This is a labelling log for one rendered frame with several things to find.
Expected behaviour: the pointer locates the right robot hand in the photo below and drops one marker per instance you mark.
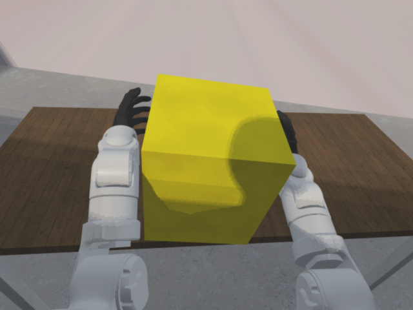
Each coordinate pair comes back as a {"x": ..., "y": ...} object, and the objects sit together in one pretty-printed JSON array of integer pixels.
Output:
[{"x": 288, "y": 130}]

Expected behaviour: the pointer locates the right robot forearm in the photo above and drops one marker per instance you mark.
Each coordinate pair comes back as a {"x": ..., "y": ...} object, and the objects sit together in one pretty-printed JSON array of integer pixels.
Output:
[{"x": 316, "y": 243}]

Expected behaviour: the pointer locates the left robot upper arm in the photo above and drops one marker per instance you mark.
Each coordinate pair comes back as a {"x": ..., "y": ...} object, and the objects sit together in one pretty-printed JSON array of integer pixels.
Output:
[{"x": 109, "y": 282}]

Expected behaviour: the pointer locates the table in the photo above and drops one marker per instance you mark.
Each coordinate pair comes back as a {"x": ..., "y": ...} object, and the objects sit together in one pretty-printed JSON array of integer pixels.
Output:
[{"x": 46, "y": 165}]

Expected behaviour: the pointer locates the right robot upper arm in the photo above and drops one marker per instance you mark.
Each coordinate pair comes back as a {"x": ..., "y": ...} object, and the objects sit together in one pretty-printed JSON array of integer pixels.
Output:
[{"x": 332, "y": 289}]

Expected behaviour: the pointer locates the left robot hand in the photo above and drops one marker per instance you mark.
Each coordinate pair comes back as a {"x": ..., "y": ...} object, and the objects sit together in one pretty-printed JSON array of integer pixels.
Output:
[{"x": 126, "y": 112}]

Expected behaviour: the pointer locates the left robot forearm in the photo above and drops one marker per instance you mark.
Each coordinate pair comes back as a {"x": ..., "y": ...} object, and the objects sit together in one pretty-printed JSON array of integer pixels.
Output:
[{"x": 114, "y": 190}]

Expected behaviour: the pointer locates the carton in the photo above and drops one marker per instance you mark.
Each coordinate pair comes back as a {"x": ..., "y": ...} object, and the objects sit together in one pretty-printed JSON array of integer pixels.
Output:
[{"x": 214, "y": 158}]

